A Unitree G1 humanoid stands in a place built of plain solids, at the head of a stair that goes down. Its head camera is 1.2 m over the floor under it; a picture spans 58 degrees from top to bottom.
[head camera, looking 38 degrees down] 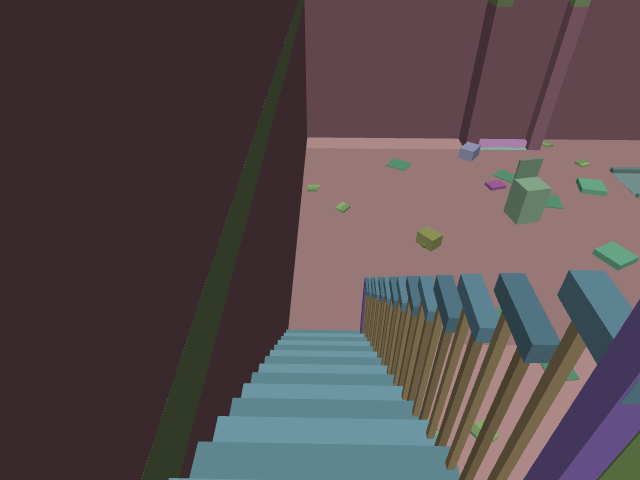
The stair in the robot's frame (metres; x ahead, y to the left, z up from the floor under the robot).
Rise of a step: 0.21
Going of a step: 0.22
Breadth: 0.97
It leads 1 degrees to the right of straight ahead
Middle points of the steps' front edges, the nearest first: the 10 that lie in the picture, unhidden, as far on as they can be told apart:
0.82 -0.02 -0.42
1.04 -0.02 -0.63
1.26 -0.03 -0.83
1.49 -0.03 -1.04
1.71 -0.04 -1.25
1.93 -0.04 -1.46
2.15 -0.05 -1.67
2.38 -0.05 -1.88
2.60 -0.05 -2.09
2.82 -0.06 -2.29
